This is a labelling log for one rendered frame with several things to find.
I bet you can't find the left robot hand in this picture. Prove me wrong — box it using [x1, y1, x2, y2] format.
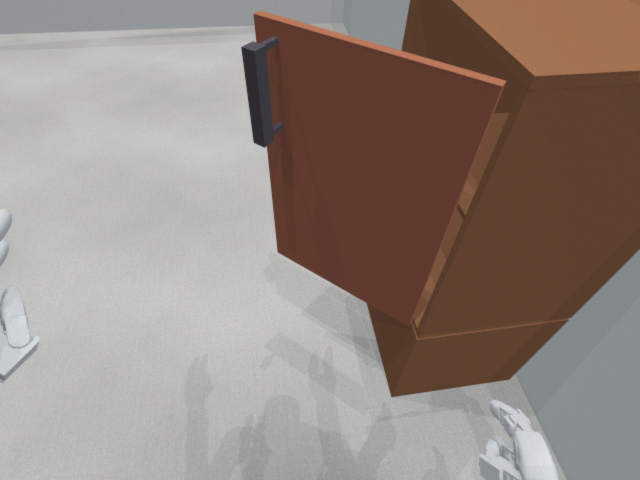
[0, 209, 40, 383]

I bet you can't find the right robot hand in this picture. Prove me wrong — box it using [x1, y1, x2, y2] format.
[479, 400, 559, 480]

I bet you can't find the cupboard door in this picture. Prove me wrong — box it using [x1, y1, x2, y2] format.
[254, 11, 506, 327]

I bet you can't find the handle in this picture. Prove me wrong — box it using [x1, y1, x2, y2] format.
[241, 36, 284, 148]

